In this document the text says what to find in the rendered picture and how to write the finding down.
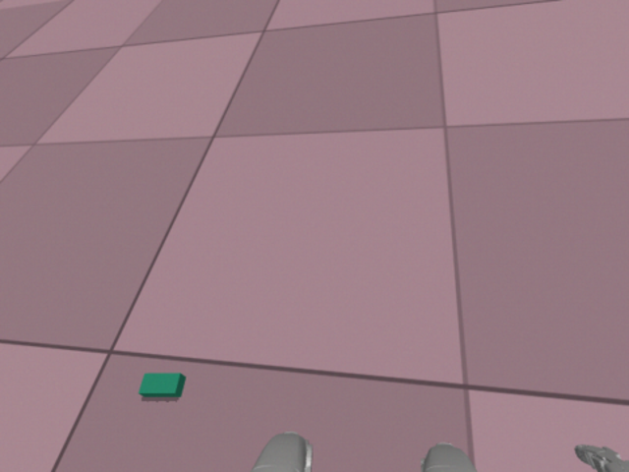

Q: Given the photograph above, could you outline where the right robot hand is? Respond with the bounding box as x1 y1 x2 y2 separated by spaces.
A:
575 444 629 472

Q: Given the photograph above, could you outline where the small box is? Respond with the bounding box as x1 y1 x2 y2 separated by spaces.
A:
139 373 186 397

